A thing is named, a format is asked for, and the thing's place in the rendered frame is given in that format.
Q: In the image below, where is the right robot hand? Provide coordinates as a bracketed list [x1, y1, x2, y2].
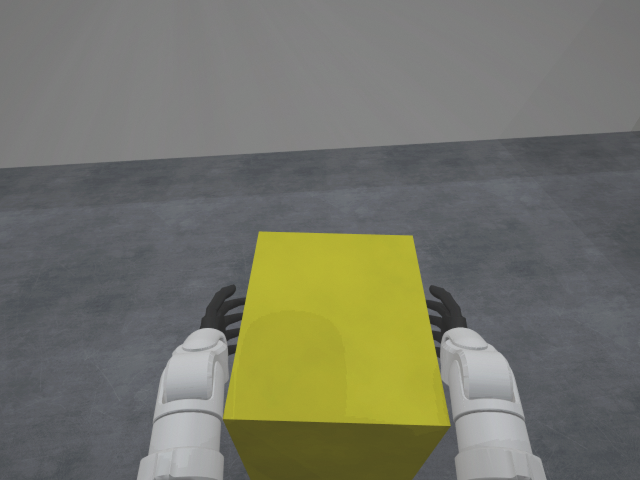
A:
[426, 285, 467, 358]

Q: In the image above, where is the carton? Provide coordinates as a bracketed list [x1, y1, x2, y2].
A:
[223, 232, 451, 480]

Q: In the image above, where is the right robot forearm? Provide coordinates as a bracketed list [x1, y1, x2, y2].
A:
[440, 327, 547, 480]

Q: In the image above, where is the left robot forearm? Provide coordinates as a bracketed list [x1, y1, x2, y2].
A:
[137, 328, 229, 480]

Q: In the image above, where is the left robot hand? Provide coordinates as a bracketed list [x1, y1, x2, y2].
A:
[199, 285, 246, 356]

